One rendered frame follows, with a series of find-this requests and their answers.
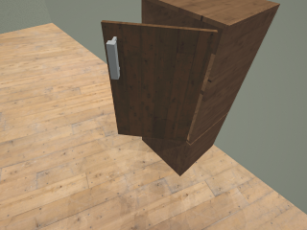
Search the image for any handle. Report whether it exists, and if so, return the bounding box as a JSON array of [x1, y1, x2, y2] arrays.
[[106, 36, 120, 80]]

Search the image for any cupboard door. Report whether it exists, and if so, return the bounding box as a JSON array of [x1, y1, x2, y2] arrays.
[[101, 20, 218, 142]]

